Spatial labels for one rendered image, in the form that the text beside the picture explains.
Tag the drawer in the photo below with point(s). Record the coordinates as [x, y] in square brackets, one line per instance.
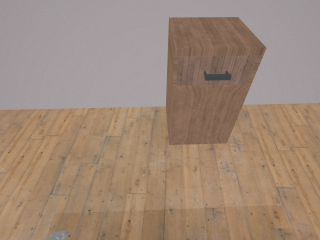
[190, 69]

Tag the cabinet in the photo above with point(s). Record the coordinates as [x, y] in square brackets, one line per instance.
[206, 114]

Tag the handle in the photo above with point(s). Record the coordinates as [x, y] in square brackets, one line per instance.
[217, 77]

